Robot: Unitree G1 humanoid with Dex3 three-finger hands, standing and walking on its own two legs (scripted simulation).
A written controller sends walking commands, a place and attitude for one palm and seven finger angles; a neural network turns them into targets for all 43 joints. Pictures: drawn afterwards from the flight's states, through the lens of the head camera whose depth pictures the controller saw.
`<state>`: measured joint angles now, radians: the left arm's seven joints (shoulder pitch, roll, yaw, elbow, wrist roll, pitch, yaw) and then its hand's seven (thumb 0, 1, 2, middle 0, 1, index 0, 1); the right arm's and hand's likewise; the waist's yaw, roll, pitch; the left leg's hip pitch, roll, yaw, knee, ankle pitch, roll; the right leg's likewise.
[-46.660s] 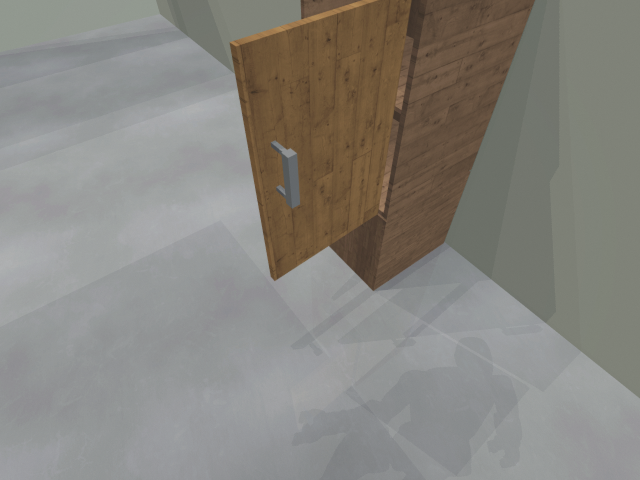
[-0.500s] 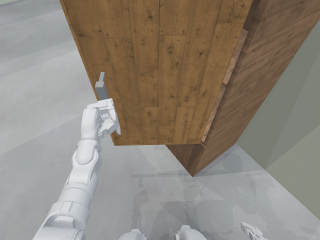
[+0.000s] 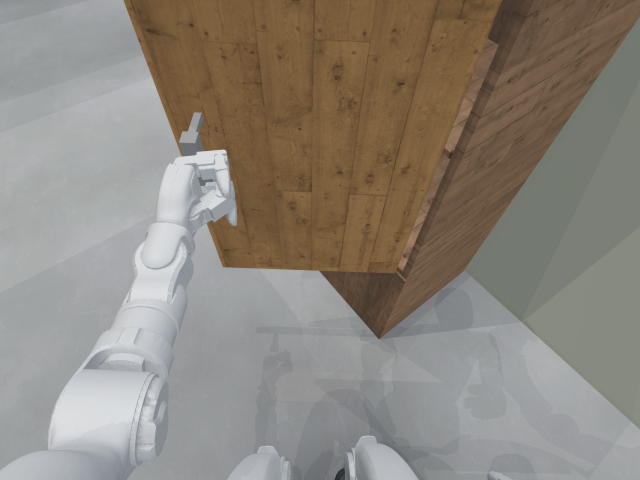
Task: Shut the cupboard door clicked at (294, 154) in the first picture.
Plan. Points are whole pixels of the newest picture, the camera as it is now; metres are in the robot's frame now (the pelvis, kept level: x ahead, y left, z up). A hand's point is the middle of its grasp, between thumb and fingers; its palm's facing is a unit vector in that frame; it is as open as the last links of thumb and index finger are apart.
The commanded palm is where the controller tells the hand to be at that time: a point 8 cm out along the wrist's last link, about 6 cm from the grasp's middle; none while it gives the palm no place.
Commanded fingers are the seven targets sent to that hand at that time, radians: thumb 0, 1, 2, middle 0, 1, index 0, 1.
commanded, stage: push the door shut along its arc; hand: left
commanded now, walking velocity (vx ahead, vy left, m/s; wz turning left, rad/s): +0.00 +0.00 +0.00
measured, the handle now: (203, 161) +0.52 +0.16 +0.07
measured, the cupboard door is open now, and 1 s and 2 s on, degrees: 51 35 19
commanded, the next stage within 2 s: pull the fist back off the door in 1.38 s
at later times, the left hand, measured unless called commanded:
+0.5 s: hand (258, 160) +0.51 +0.08 +0.08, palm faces -0.25 -0.97 -0.02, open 3.1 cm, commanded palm +0.51 +0.13 +0.07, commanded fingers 0.00 0.90 0.90 -1.30 -1.50 -1.30 -1.50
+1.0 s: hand (278, 135) +0.56 +0.05 +0.08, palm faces -0.34 -0.94 -0.03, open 3.1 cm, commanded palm +0.57 +0.09 +0.07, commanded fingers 0.00 0.90 0.90 -1.30 -1.50 -1.30 -1.50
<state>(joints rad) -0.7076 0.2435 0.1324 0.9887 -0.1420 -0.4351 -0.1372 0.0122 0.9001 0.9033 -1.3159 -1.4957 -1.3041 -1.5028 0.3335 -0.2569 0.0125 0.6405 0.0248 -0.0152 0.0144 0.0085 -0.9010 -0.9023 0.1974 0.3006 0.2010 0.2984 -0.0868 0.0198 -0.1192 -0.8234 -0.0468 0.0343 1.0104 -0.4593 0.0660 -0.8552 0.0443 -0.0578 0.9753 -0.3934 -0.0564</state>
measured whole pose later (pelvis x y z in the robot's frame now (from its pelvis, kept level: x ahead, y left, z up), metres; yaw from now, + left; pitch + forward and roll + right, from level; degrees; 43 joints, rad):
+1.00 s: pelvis +0.00 +0.00 -0.03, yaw -2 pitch +26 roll -3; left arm -1.23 0.47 0.21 1.33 -0.06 -0.31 -0.31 0.01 0.90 0.93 -1.30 -1.50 -1.30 -1.50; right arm 0.43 -0.28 0.04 0.64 -0.01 -0.02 0.02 0.00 -0.90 -0.90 0.20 0.30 0.20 0.30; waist -0.25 0.05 -0.11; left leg -1.09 -0.01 0.02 1.15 -0.51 0.07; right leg -1.11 0.07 -0.08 1.07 -0.42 -0.06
